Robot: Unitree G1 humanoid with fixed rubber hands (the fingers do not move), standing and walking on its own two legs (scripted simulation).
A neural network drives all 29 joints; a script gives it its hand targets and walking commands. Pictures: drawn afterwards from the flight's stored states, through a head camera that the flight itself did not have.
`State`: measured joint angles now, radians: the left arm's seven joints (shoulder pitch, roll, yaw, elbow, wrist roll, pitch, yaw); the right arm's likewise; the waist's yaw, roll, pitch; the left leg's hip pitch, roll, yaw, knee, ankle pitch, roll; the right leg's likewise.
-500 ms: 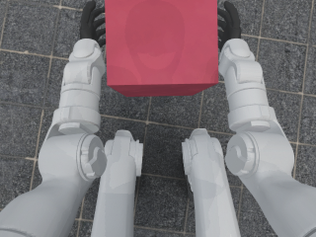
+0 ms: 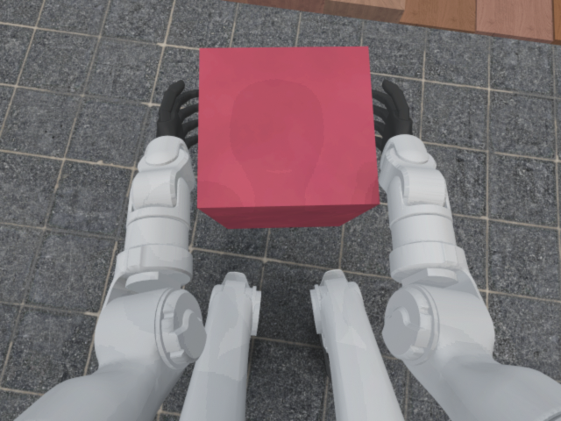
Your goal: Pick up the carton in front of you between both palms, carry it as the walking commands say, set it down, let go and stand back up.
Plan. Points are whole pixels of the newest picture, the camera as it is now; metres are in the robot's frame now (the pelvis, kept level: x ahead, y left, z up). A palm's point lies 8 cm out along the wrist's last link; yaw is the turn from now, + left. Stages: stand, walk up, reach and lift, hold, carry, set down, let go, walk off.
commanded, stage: reach and lift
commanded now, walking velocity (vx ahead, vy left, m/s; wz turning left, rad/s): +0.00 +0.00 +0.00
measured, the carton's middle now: (283, 155) +0.48 +0.00 -0.12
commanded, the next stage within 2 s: none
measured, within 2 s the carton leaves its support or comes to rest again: neither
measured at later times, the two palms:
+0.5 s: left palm (115, 118) +0.42 +0.15 +0.11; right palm (464, 116) +0.42 -0.15 +0.11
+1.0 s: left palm out of the picture +0.38 +0.15 +0.26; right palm out of the picture +0.38 -0.15 +0.26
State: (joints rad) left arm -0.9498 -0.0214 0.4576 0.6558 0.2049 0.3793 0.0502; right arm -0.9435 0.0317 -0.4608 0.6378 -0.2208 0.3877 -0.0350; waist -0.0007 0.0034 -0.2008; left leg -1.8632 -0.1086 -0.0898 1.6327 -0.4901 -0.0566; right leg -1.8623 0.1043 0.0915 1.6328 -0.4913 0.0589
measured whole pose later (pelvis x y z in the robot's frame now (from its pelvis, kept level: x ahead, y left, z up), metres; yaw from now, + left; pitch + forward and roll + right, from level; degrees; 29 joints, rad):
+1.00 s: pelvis +0.09 +0.00 +0.24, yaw +0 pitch +2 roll +0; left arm -0.25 -0.15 0.26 0.40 0.23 0.53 0.03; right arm -0.24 0.15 -0.25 0.39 -0.23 0.53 -0.02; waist 0.00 0.00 -0.11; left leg -0.28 -0.05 -0.14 0.49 -0.24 -0.01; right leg -0.27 0.05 0.14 0.49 -0.24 0.01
